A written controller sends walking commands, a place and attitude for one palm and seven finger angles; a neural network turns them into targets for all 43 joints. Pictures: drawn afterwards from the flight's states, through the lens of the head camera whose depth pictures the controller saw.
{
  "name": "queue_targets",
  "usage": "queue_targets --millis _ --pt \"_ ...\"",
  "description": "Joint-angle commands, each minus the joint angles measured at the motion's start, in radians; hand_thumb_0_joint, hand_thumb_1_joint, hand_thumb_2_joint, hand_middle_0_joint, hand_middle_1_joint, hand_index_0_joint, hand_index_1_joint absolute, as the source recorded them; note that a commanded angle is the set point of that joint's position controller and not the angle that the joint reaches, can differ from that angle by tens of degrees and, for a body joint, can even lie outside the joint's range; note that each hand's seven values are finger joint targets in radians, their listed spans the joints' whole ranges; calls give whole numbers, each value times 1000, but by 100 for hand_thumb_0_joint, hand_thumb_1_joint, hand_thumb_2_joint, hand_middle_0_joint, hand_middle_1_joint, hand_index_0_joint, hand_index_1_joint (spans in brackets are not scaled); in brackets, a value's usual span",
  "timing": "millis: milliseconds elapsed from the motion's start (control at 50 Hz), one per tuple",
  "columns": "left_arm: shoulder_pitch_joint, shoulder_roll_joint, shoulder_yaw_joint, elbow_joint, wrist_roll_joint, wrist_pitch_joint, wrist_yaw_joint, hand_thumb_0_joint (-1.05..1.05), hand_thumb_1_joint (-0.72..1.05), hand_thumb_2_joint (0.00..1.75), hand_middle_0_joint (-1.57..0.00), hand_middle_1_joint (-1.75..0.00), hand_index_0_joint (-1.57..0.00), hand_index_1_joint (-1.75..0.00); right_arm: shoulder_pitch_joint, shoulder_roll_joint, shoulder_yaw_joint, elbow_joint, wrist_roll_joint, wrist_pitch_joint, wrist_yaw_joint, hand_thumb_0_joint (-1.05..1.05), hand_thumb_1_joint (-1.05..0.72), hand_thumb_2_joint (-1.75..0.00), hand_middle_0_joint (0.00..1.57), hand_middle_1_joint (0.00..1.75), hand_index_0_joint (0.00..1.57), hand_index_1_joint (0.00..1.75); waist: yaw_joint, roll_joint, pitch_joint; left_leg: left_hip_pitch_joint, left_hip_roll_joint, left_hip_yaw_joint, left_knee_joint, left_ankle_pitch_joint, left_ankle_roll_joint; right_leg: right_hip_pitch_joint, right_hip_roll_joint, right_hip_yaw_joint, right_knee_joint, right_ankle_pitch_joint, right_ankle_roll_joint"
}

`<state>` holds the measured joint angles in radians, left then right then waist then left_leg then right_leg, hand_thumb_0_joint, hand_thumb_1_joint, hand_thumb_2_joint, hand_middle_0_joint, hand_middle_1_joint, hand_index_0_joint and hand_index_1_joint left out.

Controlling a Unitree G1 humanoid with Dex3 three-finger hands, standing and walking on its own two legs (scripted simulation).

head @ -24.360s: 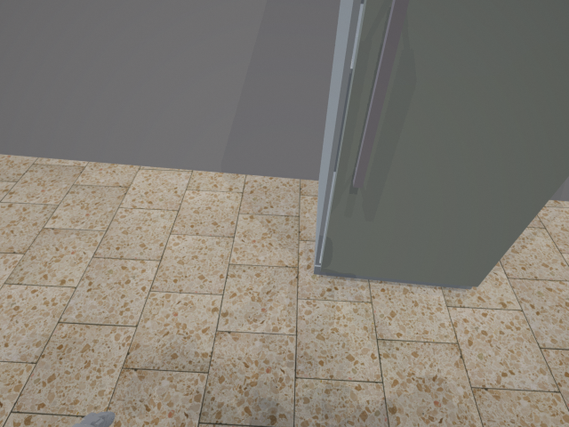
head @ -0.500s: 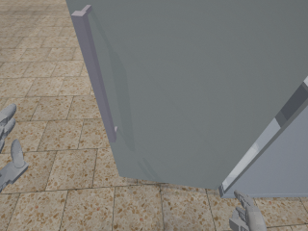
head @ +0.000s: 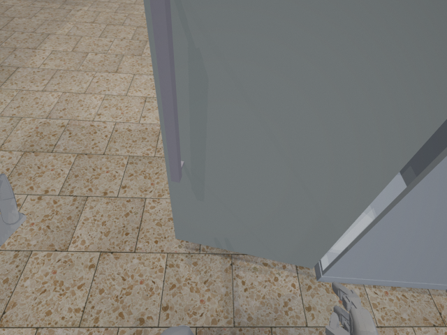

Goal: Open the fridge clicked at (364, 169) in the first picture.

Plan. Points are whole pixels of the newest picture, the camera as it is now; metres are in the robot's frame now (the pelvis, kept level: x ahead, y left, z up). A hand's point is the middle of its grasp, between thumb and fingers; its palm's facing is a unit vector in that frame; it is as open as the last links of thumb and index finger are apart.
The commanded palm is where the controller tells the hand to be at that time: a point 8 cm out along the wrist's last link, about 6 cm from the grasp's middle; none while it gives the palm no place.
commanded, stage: step back with the hand held close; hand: left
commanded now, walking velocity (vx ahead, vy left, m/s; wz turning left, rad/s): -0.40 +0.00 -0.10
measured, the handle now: (173, 105) +0.55 +0.16 +0.10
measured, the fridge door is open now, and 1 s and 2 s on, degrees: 81 81 81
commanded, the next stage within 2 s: stop stepping back and stand still in 0.52 s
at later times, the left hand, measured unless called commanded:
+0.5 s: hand out of the picture +0.16 +0.26 +0.20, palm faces +0.41 -0.82 -0.40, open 7.4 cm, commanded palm +0.10 +0.29 +0.19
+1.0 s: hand out of the picture +0.07 +0.27 +0.18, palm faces +0.43 -0.82 -0.39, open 7.4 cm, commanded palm +0.04 +0.29 +0.19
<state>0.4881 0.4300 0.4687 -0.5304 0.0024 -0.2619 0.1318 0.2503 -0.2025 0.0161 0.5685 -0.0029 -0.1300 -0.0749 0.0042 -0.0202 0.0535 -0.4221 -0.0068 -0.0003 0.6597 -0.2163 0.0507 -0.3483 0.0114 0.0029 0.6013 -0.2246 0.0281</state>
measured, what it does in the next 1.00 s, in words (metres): walks backwards: right foot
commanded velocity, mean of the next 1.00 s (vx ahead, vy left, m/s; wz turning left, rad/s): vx -0.17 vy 0.01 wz -0.04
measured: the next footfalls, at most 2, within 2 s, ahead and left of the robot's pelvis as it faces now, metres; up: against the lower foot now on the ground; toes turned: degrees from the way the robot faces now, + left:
right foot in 0.54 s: -0.15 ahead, -0.11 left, +0.00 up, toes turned -7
left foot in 1.02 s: -0.08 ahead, +0.14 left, +0.00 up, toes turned -2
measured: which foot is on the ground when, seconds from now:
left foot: down 0.00-0.80, up 0.82-1.00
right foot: down 0.00-0.24, up 0.26-0.52, down 0.54-1.00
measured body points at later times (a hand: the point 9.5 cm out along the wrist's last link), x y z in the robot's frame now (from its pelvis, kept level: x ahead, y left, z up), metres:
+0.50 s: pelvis -0.06 +0.00 +0.02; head -0.03 +0.04 +0.46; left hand +0.13 +0.30 +0.22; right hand +0.11 -0.22 -0.05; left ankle +0.08 +0.09 -0.72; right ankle -0.22 -0.11 -0.69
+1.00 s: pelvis -0.13 +0.01 +0.02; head -0.16 +0.03 +0.47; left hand +0.04 +0.31 +0.20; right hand -0.05 -0.28 -0.06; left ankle -0.11 +0.14 -0.70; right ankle -0.19 -0.10 -0.72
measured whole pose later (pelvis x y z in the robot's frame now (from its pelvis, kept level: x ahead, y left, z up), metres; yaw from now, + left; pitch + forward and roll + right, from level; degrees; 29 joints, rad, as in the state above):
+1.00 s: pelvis -0.13 +0.01 +0.02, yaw -5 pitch +1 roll +0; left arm 0.56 0.39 0.41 -0.45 -0.03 -0.21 0.15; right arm 0.37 -0.27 -0.03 0.70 0.00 -0.12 -0.09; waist 0.03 -0.06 -0.11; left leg -0.37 0.03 0.03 0.70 -0.29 0.01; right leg -0.17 -0.02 -0.03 0.47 -0.32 -0.01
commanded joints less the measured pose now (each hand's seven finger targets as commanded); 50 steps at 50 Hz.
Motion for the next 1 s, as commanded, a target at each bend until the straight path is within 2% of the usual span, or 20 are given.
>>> queue_targets --millis 0,120,180,220,260,340,460,500,540,580,620,660,680,720,760,780,800,840,880,980 --pt "-39 157 120 -164 -14 -75 15 0 90 90 -20 -30 -20 -30 -105 -152 -74 -149 -3 -61 -12 0 -90 -90 20 30 20 30 0 54 -97 -274 109 -120 -236 -402 37 261 -38 163 -39 110 -43" --pt "-107 176 63 -165 -28 -56 38 0 90 90 -20 -30 -20 -30 -105 -116 -68 -92 -9 -31 3 0 -90 -90 20 30 20 30 -12 -119 -119 140 3 -1 97 -149 -47 -156 -251 281 -318 -54 -141" --pt "-76 188 84 -214 -34 -57 38 0 90 90 -20 -30 -20 -30 -123 -133 -66 -120 4 -18 -5 0 -90 -90 20 30 20 30 -13 24 -114 85 66 -97 -195 -116 -11 -97 -89 107 -148 -62 -54" --pt "-73 220 154 -265 -18 -80 33 0 90 90 -20 -30 -20 -30 -171 -159 -80 -147 -4 -39 -19 0 -90 -90 20 30 20 30 11 363 -161 -232 301 -374 -514 -370 93 209 85 -1 298 -65 6" --pt "-65 213 176 -249 -15 -85 26 0 90 90 -20 -30 -20 -30 -142 -134 -96 -125 -17 -58 -11 0 -90 -90 20 30 20 30 3 316 -180 -337 399 -404 -605 -514 147 264 99 53 638 -189 1" --pt "5 147 114 -240 -44 -77 25 0 90 90 -20 -30 -20 -30 -126 -118 -102 -96 -11 -80 16 0 -90 -90 20 30 20 30 19 193 -206 48 282 -219 -444 -191 87 63 64 -17 308 -301 -17" --pt "-84 149 39 -232 -64 -66 18 0 90 90 -20 -30 -20 -30 -78 -121 -83 -12 -25 -89 12 0 -90 -90 20 30 20 30 9 261 -271 373 242 -133 -377 218 -54 129 22 -31 -365 -149 -59" --pt "-128 205 63 -224 -68 -72 9 0 90 90 -20 -30 -20 -30 -94 -102 -77 -15 -19 -61 4 0 -90 -90 20 30 20 30 17 105 -275 489 183 -23 -153 376 -59 46 -80 51 -474 63 -61" --pt "-141 278 121 -228 -66 -74 17 0 90 90 -20 -30 -20 -30 -148 -77 -57 -55 -20 -46 -14 0 -90 -90 20 30 20 30 23 -79 -262 337 104 36 -14 91 -72 63 -238 119 -370 472 -88" --pt "-126 227 84 -196 -64 -73 0 0 90 90 -20 -30 -20 -30 -157 -83 -63 -64 1 -50 -28 0 -90 -90 20 30 20 30 1 -196 -216 298 17 79 13 2 -68 40 -199 10 -279 619 -57" --pt "-43 267 136 -189 -76 -25 3 0 90 90 -20 -30 -20 -30 -178 -110 -65 -99 6 -39 -42 0 -90 -90 20 30 20 30 -13 -60 -278 411 43 62 -137 412 -51 38 -105 -45 -98 606 -10" --pt "67 203 103 -182 -84 3 -8 0 90 90 -20 -30 -20 -30 -155 -128 -59 -108 4 -28 -23 0 -90 -90 20 30 20 30 2 260 -340 452 150 -123 -300 552 21 52 61 -55 80 18 7" --pt "52 196 105 -157 -92 0 -9 0 90 90 -20 -30 -20 -30 -146 -140 -62 -106 0 -35 -12 0 -90 -90 20 30 20 30 7 279 -266 335 210 -206 -408 239 42 57 70 -18 75 -303 -7" --pt "120 246 174 -146 -89 16 4 0 90 90 -20 -30 -20 -30 -178 -144 -56 -129 -18 -34 -17 0 -90 -90 20 30 20 30 25 326 -160 -34 192 -227 -603 -462 -11 276 80 -76 -66 -341 -58" --pt "178 217 159 -132 -83 16 2 0 90 90 -20 -30 -20 -30 -149 -133 -64 -137 -11 -10 -12 0 -90 -90 20 30 20 30 13 206 -112 -153 62 -53 -424 -432 -77 337 36 -54 -228 -305 -83" --pt "199 228 153 -147 -80 12 1 0 90 90 -20 -30 -20 -30 -138 -123 -73 -138 -4 5 -6 0 -90 -90 20 30 20 30 10 -25 -108 -18 -38 70 -39 -267 -87 89 -137 123 -418 -452 -115" --pt "176 242 148 -186 -86 13 9 0 90 90 -20 -30 -20 -30 -141 -124 -78 -123 -3 12 -5 0 -90 -90 20 30 20 30 21 -228 -61 18 -74 26 343 -188 -91 -188 -363 416 -565 -603 -192" --pt "108 221 144 -217 -76 16 25 0 90 90 -20 -30 -20 -30 -98 -119 -68 -74 -3 -4 -1 0 -90 -90 20 30 20 30 -11 -186 -44 -137 -5 -55 522 -132 -79 -136 -363 350 -489 -419 -239" --pt "4 163 79 -115 -55 10 34 0 90 90 -20 -30 -20 -30 -89 -113 -47 -67 -4 -25 -6 0 -90 -90 20 30 20 30 -35 -89 -42 -88 73 -18 274 -111 -65 -27 -257 155 -389 -230 -159" --pt "-210 100 -38 -45 -14 1 55 0 90 90 -20 -30 -20 -30 -65 -150 -77 -25 -1 -99 -42 0 -90 -90 20 30 20 30 -6 92 -87 256 52 25 -265 1 -15 56 -134 89 -181 64 -80"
